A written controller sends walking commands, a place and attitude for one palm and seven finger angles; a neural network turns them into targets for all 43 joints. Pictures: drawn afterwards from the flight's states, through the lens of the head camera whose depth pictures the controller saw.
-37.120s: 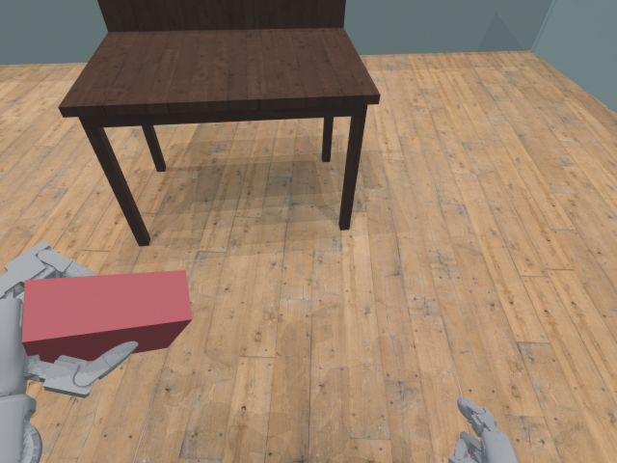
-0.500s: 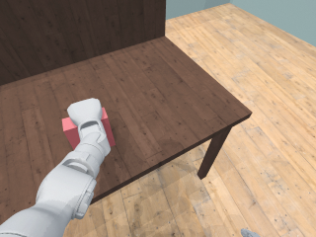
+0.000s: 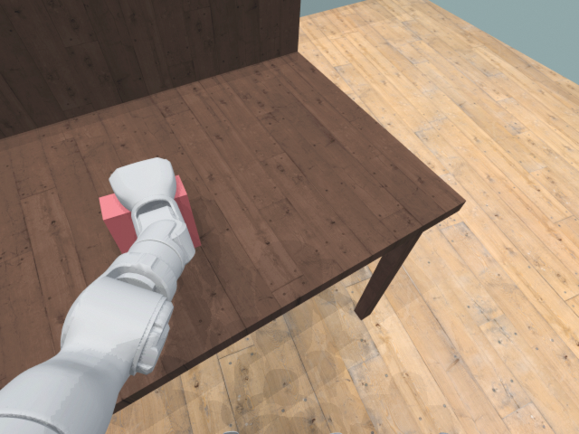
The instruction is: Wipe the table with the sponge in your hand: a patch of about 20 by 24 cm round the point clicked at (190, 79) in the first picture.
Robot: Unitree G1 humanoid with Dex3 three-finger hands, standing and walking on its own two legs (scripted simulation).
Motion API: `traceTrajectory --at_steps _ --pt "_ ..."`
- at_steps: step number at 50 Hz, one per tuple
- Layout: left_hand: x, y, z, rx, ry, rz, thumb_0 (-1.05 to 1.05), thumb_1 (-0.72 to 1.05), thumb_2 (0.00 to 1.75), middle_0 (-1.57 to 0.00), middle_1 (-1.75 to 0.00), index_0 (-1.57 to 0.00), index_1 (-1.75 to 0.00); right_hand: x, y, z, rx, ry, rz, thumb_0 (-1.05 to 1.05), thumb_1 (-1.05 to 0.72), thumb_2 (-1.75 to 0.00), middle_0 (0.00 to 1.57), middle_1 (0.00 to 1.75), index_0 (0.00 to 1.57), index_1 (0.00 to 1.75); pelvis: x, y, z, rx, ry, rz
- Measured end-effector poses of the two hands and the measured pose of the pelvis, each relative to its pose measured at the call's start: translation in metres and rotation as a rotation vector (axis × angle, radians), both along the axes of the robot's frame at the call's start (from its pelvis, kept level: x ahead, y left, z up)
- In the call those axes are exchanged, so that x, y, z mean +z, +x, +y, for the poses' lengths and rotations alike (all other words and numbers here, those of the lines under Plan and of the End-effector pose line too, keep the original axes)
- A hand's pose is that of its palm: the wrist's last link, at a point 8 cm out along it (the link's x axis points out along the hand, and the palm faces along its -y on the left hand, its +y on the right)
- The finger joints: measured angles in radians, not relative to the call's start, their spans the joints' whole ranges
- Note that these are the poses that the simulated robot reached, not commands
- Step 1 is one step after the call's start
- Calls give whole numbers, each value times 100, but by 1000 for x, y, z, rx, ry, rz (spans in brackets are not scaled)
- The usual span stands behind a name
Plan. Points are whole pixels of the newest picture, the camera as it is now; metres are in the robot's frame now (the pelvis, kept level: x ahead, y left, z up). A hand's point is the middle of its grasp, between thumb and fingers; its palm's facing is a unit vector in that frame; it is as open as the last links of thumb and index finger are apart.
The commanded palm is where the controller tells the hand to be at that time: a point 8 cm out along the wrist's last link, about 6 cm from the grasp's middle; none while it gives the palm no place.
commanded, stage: wipe forward along the third lane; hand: left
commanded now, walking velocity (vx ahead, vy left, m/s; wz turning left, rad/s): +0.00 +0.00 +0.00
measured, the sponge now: (158, 232) +0.44 +0.21 -0.03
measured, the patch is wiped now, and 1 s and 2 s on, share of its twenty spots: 1.00 1.00 1.00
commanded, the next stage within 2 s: wipe back along the third lane in 0.06 s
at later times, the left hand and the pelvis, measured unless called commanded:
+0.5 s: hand (148, 203) +0.46 +0.21 +0.02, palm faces -0.05 +0.00 -1.00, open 9.3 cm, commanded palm +0.42 +0.19 +0.05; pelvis +0.01 +0.01 +0.00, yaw +0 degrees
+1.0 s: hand (158, 227) +0.42 +0.19 +0.02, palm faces -0.03 -0.03 -1.00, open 9.3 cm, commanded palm +0.36 +0.16 +0.04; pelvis +0.04 +0.01 +0.02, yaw +1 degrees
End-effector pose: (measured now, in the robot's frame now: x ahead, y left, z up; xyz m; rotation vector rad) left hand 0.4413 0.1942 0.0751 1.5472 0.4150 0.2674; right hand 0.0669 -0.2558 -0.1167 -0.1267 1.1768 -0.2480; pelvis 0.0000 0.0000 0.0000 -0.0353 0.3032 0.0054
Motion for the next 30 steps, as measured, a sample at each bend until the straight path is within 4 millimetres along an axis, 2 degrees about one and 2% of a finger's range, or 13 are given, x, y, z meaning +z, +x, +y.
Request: traceTrajectory --at_steps 12,19,24,30 --pt "1 17 14 18 4 3 1 -51 115 -83 -141 -85 -139 -1 -21 1 -23 -21 32 1 -91 -90 20 30 21 30 -5 -4 6 -4 -10 30" --pt "-2 13 12 -9 17 -18 0 -50 115 -81 -144 -83 -141 -2 -30 7 -32 -2 76 1 -91 -90 20 30 20 30 -3 1 10 -7 -12 27" --pt "-2 6 10 -15 20 -37 -1 -48 114 -78 -146 -80 -144 -2 -19 14 -22 23 76 1 -91 -90 20 30 20 30 0 7 11 -4 -12 12" --pt "-1 0 8 -16 14 -34 -1 -45 113 -76 -148 -77 -146 2 15 23 9 50 26 1 -91 -90 20 30 20 30 5 16 13 -1 -10 -10"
